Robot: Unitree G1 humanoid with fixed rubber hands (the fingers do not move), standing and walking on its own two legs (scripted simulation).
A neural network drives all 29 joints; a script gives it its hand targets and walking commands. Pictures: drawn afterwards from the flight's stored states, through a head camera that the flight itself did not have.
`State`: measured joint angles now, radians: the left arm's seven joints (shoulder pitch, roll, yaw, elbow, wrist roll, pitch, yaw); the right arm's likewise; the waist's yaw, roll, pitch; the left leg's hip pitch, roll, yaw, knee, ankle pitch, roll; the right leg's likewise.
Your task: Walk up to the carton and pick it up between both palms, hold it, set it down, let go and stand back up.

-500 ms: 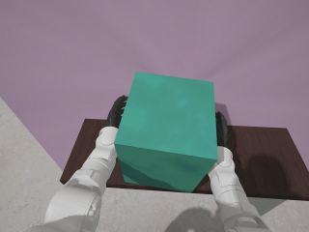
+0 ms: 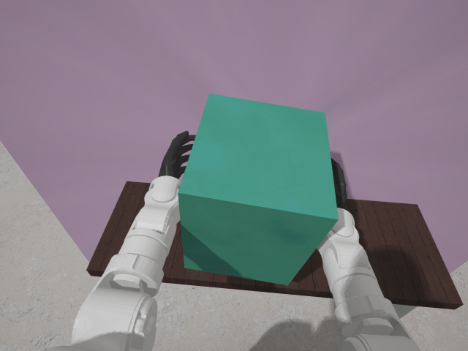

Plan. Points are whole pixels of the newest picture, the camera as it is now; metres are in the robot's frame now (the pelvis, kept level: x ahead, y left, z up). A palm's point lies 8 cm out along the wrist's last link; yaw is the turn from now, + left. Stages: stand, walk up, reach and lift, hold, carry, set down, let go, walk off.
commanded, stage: reach and lift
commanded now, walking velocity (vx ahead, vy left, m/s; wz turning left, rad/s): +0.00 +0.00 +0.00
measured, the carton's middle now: (250, 194) +0.37 -0.01 +0.08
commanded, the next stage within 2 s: hold in 1.96 s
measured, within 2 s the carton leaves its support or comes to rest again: neither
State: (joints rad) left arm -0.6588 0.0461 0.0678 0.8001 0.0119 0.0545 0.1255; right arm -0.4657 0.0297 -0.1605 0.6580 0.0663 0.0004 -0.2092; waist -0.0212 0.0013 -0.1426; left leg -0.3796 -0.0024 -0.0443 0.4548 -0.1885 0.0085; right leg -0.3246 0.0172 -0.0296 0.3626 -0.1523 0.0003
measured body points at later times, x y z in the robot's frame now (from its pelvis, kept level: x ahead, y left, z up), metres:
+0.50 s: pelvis +0.01 +0.00 +0.00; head -0.01 +0.04 +0.45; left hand +0.39 +0.15 +0.14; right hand +0.37 -0.14 +0.13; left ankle +0.02 +0.11 -0.74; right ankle +0.01 -0.12 -0.74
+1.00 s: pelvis -0.01 -0.01 +0.00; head -0.05 +0.01 +0.45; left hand +0.39 +0.13 +0.18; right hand +0.37 -0.16 +0.15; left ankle +0.02 +0.11 -0.74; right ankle +0.01 -0.12 -0.74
